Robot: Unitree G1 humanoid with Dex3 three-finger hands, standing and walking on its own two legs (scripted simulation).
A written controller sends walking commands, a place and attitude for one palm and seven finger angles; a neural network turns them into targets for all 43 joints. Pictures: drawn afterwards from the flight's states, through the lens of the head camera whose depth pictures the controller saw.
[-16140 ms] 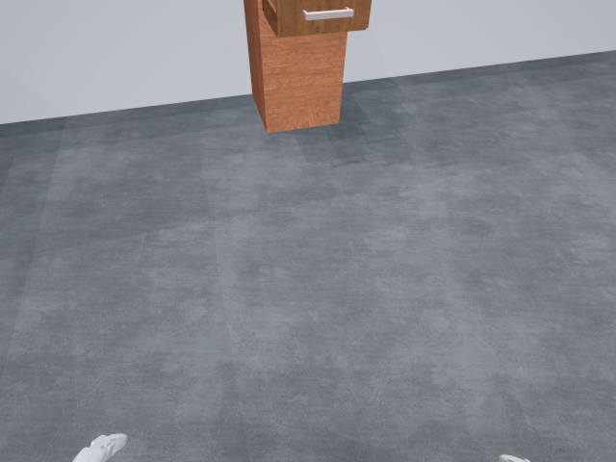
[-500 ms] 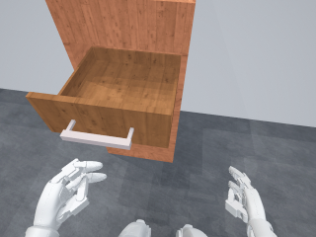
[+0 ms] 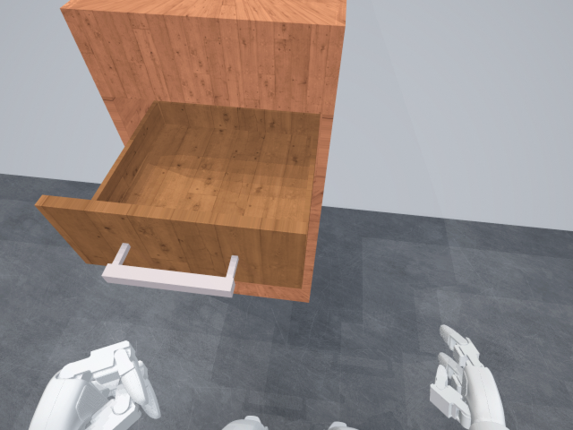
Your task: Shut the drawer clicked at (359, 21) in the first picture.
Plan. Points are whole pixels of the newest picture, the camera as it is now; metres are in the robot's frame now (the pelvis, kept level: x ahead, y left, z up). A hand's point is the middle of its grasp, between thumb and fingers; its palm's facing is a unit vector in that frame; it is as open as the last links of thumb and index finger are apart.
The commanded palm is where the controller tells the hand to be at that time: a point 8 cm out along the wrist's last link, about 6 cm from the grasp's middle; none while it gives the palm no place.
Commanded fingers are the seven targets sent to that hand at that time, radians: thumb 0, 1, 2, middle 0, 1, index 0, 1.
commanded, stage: raise the hand and make a fist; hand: left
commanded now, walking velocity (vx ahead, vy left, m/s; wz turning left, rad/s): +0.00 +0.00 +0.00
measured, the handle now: (173, 268) +0.34 +0.20 +0.01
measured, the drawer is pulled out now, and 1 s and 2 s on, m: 0.26 0.26 0.26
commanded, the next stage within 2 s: bring the fist close to the handle in 0.80 s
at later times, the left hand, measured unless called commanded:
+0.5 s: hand (126, 406) +0.14 +0.16 +0.11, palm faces -0.05 -1.00 -0.03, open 3.3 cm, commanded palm +0.09 +0.22 +0.11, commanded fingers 0.00 0.90 0.90 -1.40 -1.60 -1.40 -1.60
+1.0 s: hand (133, 406) +0.14 +0.16 +0.10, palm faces -0.02 -1.00 -0.05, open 3.3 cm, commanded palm +0.10 +0.22 +0.10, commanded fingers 0.00 0.90 0.90 -1.40 -1.60 -1.40 -1.60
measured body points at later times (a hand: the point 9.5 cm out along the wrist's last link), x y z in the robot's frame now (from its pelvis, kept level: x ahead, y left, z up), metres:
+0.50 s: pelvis +0.00 +0.03 +0.01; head +0.01 +0.02 +0.46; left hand +0.14 +0.22 +0.11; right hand +0.20 -0.18 -0.04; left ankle +0.01 +0.08 -0.68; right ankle +0.02 -0.06 -0.68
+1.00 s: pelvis +0.00 +0.02 +0.00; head +0.02 +0.01 +0.45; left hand +0.14 +0.22 +0.10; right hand +0.21 -0.20 -0.05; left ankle +0.01 +0.08 -0.68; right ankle +0.02 -0.06 -0.68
